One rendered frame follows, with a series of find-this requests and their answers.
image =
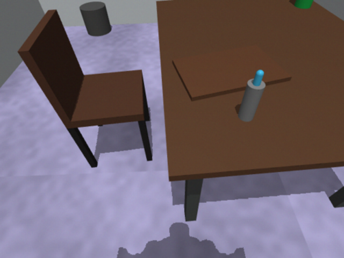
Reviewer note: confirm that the chair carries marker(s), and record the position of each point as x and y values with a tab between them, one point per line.
82	100

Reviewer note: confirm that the table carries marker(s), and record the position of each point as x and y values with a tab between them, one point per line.
298	124

